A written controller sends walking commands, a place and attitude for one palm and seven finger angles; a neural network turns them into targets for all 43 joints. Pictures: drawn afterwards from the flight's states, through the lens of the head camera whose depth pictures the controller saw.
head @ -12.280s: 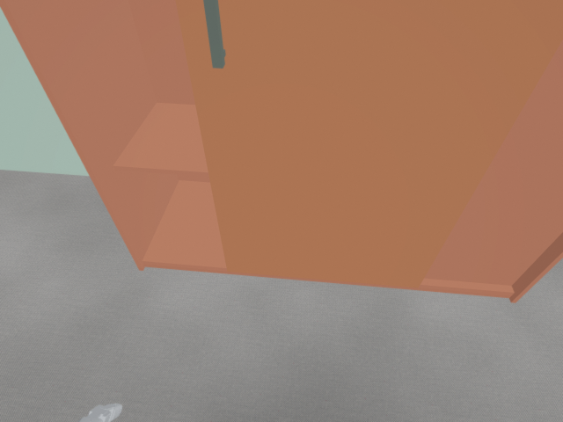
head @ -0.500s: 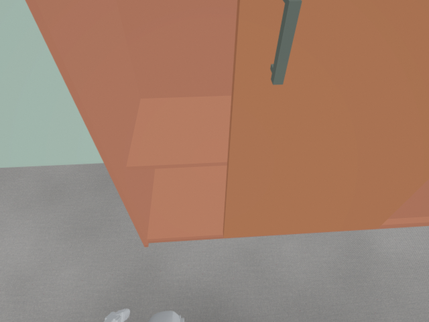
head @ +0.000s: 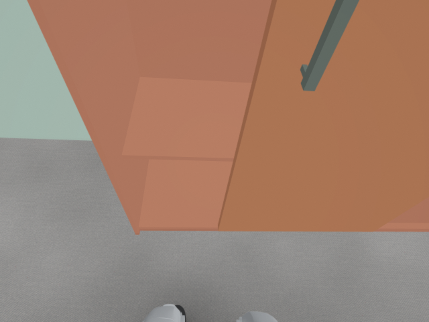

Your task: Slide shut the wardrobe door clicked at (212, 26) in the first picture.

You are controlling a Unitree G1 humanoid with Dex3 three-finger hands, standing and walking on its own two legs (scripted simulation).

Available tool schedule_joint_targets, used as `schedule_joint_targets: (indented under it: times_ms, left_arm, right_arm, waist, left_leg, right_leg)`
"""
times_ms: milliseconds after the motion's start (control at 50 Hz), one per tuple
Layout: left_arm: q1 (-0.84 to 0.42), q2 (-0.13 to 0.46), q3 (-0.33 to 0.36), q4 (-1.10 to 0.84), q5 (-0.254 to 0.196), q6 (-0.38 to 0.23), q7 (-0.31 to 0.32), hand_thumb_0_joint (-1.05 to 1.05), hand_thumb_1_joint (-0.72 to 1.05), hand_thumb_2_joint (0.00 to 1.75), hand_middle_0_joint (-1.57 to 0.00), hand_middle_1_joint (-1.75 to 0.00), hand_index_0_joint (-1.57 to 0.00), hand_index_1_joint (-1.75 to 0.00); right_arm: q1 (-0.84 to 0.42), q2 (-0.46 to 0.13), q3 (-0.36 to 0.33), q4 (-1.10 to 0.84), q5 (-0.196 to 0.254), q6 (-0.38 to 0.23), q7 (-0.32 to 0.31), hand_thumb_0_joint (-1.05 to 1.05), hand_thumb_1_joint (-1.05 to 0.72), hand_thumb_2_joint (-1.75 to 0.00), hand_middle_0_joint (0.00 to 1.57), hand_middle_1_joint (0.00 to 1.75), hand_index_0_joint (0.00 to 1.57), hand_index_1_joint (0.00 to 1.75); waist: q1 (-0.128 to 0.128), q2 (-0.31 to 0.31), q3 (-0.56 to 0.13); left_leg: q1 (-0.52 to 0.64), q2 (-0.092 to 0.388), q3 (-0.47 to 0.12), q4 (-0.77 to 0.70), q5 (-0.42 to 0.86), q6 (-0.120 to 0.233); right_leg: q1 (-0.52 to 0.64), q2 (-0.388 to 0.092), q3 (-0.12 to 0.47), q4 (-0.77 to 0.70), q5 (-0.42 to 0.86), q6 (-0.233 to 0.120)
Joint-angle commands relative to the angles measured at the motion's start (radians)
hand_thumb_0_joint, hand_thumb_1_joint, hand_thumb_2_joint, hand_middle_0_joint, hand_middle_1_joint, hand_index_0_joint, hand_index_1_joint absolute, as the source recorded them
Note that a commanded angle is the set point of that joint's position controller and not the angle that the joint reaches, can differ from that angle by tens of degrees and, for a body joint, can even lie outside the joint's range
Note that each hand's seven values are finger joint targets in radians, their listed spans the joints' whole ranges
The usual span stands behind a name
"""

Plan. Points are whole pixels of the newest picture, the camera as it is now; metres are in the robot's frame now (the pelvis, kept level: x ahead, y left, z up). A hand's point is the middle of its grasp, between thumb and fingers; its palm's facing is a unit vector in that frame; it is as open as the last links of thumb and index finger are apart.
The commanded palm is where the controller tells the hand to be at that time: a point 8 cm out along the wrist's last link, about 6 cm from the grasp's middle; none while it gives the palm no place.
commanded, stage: come to a stop and stand still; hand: right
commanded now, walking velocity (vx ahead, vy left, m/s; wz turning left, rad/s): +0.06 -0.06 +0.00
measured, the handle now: (322, 40) +0.53 -0.13 +0.25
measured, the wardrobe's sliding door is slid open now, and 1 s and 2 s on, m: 0.37 0.37 0.37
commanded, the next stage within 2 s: look again from close up in 1.08 s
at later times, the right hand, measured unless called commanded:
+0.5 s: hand out of the picture -0.06 -0.22 -0.16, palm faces +0.00 +0.98 -0.20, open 7.4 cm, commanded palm none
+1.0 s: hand out of the picture -0.06 -0.13 -0.16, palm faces +0.07 +0.99 -0.15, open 7.3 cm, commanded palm none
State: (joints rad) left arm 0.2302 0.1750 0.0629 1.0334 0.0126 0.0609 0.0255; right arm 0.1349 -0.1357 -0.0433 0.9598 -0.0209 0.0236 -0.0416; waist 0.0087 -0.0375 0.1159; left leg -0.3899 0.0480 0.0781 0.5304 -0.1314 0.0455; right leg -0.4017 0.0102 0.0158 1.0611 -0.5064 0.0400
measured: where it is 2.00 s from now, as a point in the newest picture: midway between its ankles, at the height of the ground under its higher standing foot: outside the picture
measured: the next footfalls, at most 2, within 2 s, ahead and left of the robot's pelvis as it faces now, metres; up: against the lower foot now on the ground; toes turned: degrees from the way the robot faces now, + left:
right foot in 0.16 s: +0.00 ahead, -0.13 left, +0.00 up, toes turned -1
left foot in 0.54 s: -0.04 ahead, +0.07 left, +0.00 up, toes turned +4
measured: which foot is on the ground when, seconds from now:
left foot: down 0.00-0.16, up 0.18-0.52, down 0.54-1.00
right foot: up 0.00-0.14, down 0.16-1.00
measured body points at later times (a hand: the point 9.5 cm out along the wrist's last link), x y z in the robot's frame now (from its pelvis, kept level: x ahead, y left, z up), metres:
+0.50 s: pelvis -0.04 -0.03 +0.01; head -0.03 -0.03 +0.46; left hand -0.07 +0.18 -0.15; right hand -0.06 -0.27 -0.14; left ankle -0.09 +0.07 -0.71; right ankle -0.06 -0.16 -0.73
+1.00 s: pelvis -0.03 +0.01 +0.01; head -0.03 +0.02 +0.46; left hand -0.05 +0.22 -0.16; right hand -0.07 -0.19 -0.15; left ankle -0.08 +0.07 -0.73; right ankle -0.04 -0.15 -0.73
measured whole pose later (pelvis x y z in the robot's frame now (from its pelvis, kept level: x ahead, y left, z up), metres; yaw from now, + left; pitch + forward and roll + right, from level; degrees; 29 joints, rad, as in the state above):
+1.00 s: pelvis -0.03 +0.01 +0.01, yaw +0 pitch -2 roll +0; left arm 0.29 0.13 0.00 1.16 0.02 0.00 0.06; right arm 0.32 -0.08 0.00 1.16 0.01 -0.01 -0.04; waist -0.01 -0.02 0.03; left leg -0.07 -0.06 0.09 0.38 -0.28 0.08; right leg -0.15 -0.07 0.00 0.41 -0.23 0.06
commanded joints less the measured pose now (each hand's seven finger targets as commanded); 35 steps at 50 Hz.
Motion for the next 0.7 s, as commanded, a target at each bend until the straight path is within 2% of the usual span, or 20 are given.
schedule_joint_targets:
  times_ms: [0,40,100,120,140,160,180,200,240,320,400,460,480,500,520,540,560,580,640,680]
  left_arm:
    - [0.128,0.034,0.009,-0.031,-0.001,-0.009,-0.013,0.00,0.90,0.90,-0.20,-0.30,-0.20,-0.30]
    - [0.132,0.032,0.004,-0.037,-0.001,-0.020,-0.016,0.00,0.90,0.90,-0.20,-0.30,-0.20,-0.30]
    - [0.261,0.020,-0.004,0.008,-0.004,-0.034,-0.015,0.00,0.90,0.90,-0.20,-0.30,-0.20,-0.30]
    - [0.276,0.044,-0.006,0.015,0.002,-0.038,-0.013,0.00,0.90,0.90,-0.20,-0.30,-0.20,-0.30]
    - [0.258,0.092,0.002,-0.001,0.016,-0.046,-0.010,0.00,0.90,0.90,-0.20,-0.30,-0.20,-0.30]
    - [0.172,0.143,0.006,-0.040,0.027,-0.050,-0.004,0.00,0.90,0.90,-0.20,-0.30,-0.20,-0.30]
    - [0.058,0.153,-0.003,-0.072,0.025,-0.054,0.001,0.00,0.90,0.90,-0.20,-0.30,-0.20,-0.30]
    - [-0.005,0.130,-0.011,-0.071,0.022,-0.060,0.005,0.00,0.90,0.90,-0.20,-0.30,-0.20,-0.30]
    - [-0.012,0.115,-0.022,-0.069,0.016,-0.072,0.012,0.00,0.90,0.90,-0.20,-0.30,-0.20,-0.30]
    - [0.141,0.113,-0.012,-0.021,0.011,-0.083,0.021,0.00,0.90,0.90,-0.20,-0.30,-0.20,-0.30]
    - [0.228,0.112,-0.006,0.023,0.017,-0.085,0.027,0.00,0.90,0.90,-0.20,-0.30,-0.20,-0.30]
    - [0.196,0.117,-0.007,0.037,0.014,-0.081,0.027,0.00,0.90,0.90,-0.20,-0.30,-0.20,-0.30]
    - [0.179,0.110,-0.010,0.040,0.007,-0.080,0.027,0.00,0.90,0.90,-0.20,-0.30,-0.20,-0.30]
    - [0.178,0.083,-0.014,0.043,-0.003,-0.081,0.022,0.00,0.90,0.90,-0.20,-0.30,-0.20,-0.30]
    - [0.175,0.031,-0.028,0.037,-0.012,-0.085,0.020,0.00,0.90,0.90,-0.20,-0.30,-0.20,-0.30]
    - [0.151,0.001,-0.039,0.031,-0.008,-0.084,0.016,0.00,0.90,0.90,-0.20,-0.30,-0.20,-0.30]
    - [0.137,0.003,-0.038,0.033,-0.002,-0.081,0.013,0.00,0.90,0.90,-0.20,-0.30,-0.20,-0.30]
    - [0.132,0.006,-0.037,0.041,0.004,-0.071,0.016,0.00,0.90,0.90,-0.20,-0.30,-0.20,-0.30]
    - [0.163,-0.007,-0.042,0.080,-0.001,-0.066,0.022,0.00,0.90,0.90,-0.20,-0.30,-0.20,-0.30]
    - [0.196,-0.011,-0.047,0.114,-0.002,-0.070,0.025,0.00,0.90,0.90,-0.20,-0.30,-0.20,-0.30]
  right_arm:
    - [0.059,-0.208,-0.055,-0.050,-0.017,-0.010,-0.008,0.00,-0.90,-0.90,0.20,0.30,0.20,0.30]
    - [0.066,-0.214,-0.058,-0.046,-0.020,-0.003,-0.003,0.00,-0.90,-0.90,0.20,0.30,0.20,0.30]
    - [0.044,-0.207,-0.052,-0.029,-0.010,0.009,0.002,0.00,-0.90,-0.90,0.20,0.30,0.20,0.30]
    - [0.051,-0.177,-0.042,-0.028,-0.001,0.015,0.006,0.00,-0.90,-0.90,0.20,0.30,0.20,0.30]
    - [0.062,-0.124,-0.031,-0.034,0.009,0.020,0.010,0.00,-0.90,-0.90,0.20,0.30,0.20,0.30]
    - [0.048,-0.085,-0.024,-0.040,0.015,0.021,0.012,0.00,-0.90,-0.90,0.20,0.30,0.20,0.30]
    - [0.055,-0.107,-0.029,-0.027,0.004,0.020,0.018,0.00,-0.90,-0.90,0.20,0.30,0.20,0.30]
    - [0.088,-0.129,-0.036,0.003,-0.006,0.025,0.024,0.00,-0.90,-0.90,0.20,0.30,0.20,0.30]
    - [0.177,-0.118,-0.040,0.042,-0.005,0.016,0.037,0.00,-0.90,-0.90,0.20,0.30,0.20,0.30]
    - [0.144,-0.110,-0.025,0.048,-0.003,-0.012,0.044,0.00,-0.90,-0.90,0.20,0.30,0.20,0.30]
    - [0.080,-0.092,-0.007,0.033,0.005,-0.020,0.044,0.00,-0.90,-0.90,0.20,0.30,0.20,0.30]
    - [0.171,-0.058,0.002,0.075,0.015,-0.027,0.038,0.00,-0.90,-0.90,0.20,0.30,0.20,0.30]
    - [0.227,-0.055,0.003,0.106,0.015,-0.031,0.035,0.00,-0.90,-0.90,0.20,0.30,0.20,0.30]
    - [0.262,-0.084,0.002,0.122,0.013,-0.037,0.027,0.00,-0.90,-0.90,0.20,0.30,0.20,0.30]
    - [0.286,-0.123,0.000,0.140,0.011,-0.047,0.017,0.00,-0.90,-0.90,0.20,0.30,0.20,0.30]
    - [0.285,-0.154,-0.001,0.152,0.013,-0.051,0.013,0.00,-0.90,-0.90,0.20,0.30,0.20,0.30]
    - [0.275,-0.144,0.005,0.148,0.014,-0.052,0.014,0.00,-0.90,-0.90,0.20,0.30,0.20,0.30]
    - [0.264,-0.133,0.002,0.157,0.014,-0.061,0.011,0.00,-0.90,-0.90,0.20,0.30,0.20,0.30]
    - [0.229,-0.079,0.019,0.162,0.017,-0.059,0.002,0.00,-0.90,-0.90,0.20,0.30,0.20,0.30]
    - [0.212,-0.070,0.024,0.165,0.025,-0.055,0.001,0.00,-0.90,-0.90,0.20,0.30,0.20,0.30]
  waist:
    - [-0.029,0.232,-0.235]
    - [-0.029,0.249,-0.209]
    - [0.026,0.231,-0.194]
    - [0.030,0.136,-0.158]
    - [0.027,-0.077,-0.098]
    - [0.017,-0.256,0.024]
    - [-0.014,-0.225,0.072]
    - [-0.052,-0.229,0.074]
    - [-0.073,-0.137,0.054]
    - [0.006,-0.083,0.000]
    - [0.062,-0.105,-0.053]
    - [0.020,-0.127,-0.120]
    - [-0.006,-0.098,-0.140]
    - [-0.015,-0.020,-0.150]
    - [-0.013,0.109,-0.152]
    - [-0.013,0.209,-0.107]
    - [-0.014,0.173,-0.089]
    - [-0.014,0.275,-0.072]
    - [0.011,0.180,-0.051]
    - [0.019,0.101,-0.058]
  left_leg:
    - [0.179,0.231,-0.247,-0.234,0.068,0.132]
    - [0.141,0.212,-0.272,-0.270,-0.112,0.116]
    - [0.007,0.140,-0.216,-0.256,-0.367,0.028]
    - [-0.068,0.093,-0.184,-0.190,-0.441,-0.012]
    - [-0.135,0.009,-0.123,-0.037,-0.444,-0.049]
    - [-0.128,-0.057,-0.039,0.176,-0.295,-0.067]
    - [-0.046,-0.031,-0.113,0.286,-0.237,-0.055]
    - [-0.009,-0.033,-0.141,0.370,-0.202,-0.052]
    - [-0.043,-0.063,-0.116,0.485,-0.158,-0.066]
    - [-0.197,-0.039,-0.082,0.402,-0.183,-0.078]
    - [-0.126,-0.019,-0.069,0.196,-0.302,-0.070]
    - [0.080,-0.039,-0.039,-0.033,-0.243,-0.058]
    - [0.189,-0.039,-0.025,-0.150,-0.102,-0.059]
    - [0.319,0.005,-0.086,-0.239,-0.001,-0.053]
    - [0.404,0.127,-0.226,-0.252,0.077,-0.021]
    - [0.355,0.206,-0.273,-0.262,0.162,0.029]
    - [0.312,0.223,-0.265,-0.253,0.213,0.067]
    - [0.295,0.197,-0.265,-0.252,0.306,0.077]
    - [0.277,0.166,-0.184,-0.197,0.424,0.080]
    - [0.228,0.119,-0.136,-0.175,0.319,0.042]
  right_leg:
    - [0.068,-0.011,-0.017,-0.160,0.017,-0.004]
    - [0.106,-0.007,-0.033,-0.286,0.017,-0.017]
    - [0.321,0.017,-0.078,-0.608,0.155,-0.036]
    - [0.336,-0.014,-0.018,-0.686,0.119,-0.049]
    - [0.236,-0.158,0.213,-0.841,-0.097,-0.098]
    - [0.014,-0.331,0.408,-1.017,-0.294,-0.153]
    - [-0.149,-0.355,0.421,-1.064,-0.299,-0.176]
    - [-0.178,-0.304,0.336,-1.042,-0.225,-0.161]
    - [-0.071,-0.229,0.204,-0.979,-0.069,-0.140]
    - [0.270,-0.232,0.186,-0.909,0.121,-0.168]
    - [0.386,-0.284,0.220,-0.835,0.405,-0.215]
    - [0.341,-0.249,0.169,-0.743,0.580,-0.193]
    - [0.286,-0.218,0.135,-0.704,0.537,-0.161]
    - [0.189,-0.170,0.094,-0.646,0.456,-0.114]
    - [0.080,-0.097,0.008,-0.580,0.290,-0.063]
    - [0.047,-0.045,-0.042,-0.567,0.144,-0.037]
    - [0.068,-0.048,-0.039,-0.533,0.099,-0.034]
    - [0.064,-0.060,-0.032,-0.495,0.090,-0.031]
    - [0.119,-0.084,-0.016,-0.533,0.192,-0.028]
    - [0.226,-0.094,-0.005,-0.639,0.420,-0.032]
